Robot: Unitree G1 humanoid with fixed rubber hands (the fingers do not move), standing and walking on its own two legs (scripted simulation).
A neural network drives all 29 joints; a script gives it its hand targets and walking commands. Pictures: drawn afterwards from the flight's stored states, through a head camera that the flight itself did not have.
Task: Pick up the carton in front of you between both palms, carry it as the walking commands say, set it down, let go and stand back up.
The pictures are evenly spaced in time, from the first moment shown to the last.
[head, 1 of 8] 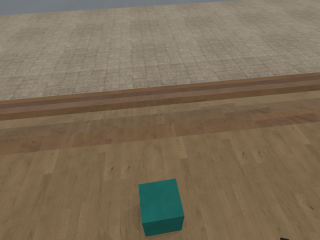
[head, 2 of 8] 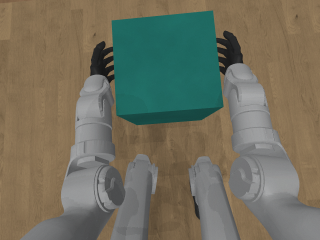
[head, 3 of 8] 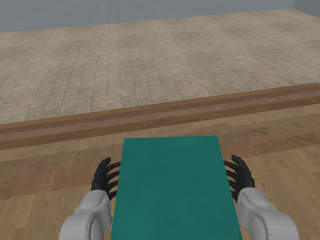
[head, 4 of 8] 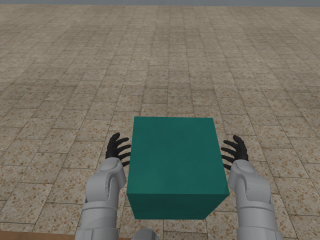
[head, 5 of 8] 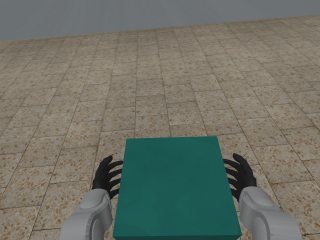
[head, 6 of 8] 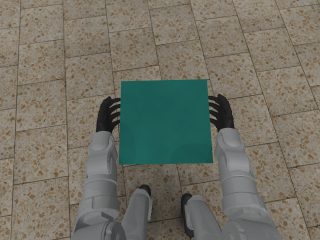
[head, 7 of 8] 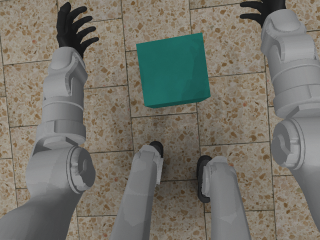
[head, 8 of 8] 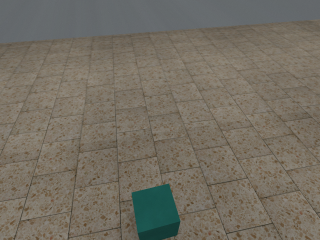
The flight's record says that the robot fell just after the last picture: no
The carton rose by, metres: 0.67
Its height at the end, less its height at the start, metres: -1.09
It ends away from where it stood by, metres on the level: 5.24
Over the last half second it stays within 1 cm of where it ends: yes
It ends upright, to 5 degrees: yes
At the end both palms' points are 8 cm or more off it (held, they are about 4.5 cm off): yes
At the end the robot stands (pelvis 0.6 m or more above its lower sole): yes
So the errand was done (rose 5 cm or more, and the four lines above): yes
